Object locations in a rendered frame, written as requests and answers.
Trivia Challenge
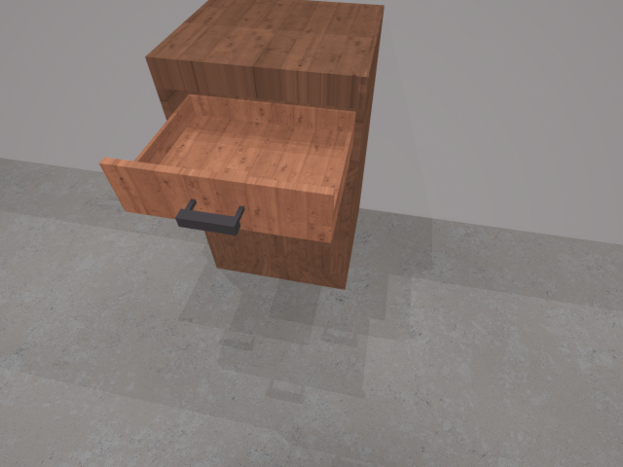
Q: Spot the handle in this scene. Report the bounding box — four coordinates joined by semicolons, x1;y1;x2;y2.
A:
175;198;244;235

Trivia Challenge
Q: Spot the cabinet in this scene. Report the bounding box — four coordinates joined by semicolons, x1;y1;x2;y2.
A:
145;0;385;290

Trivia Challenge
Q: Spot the drawer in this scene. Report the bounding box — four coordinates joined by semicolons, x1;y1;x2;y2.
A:
99;94;356;243

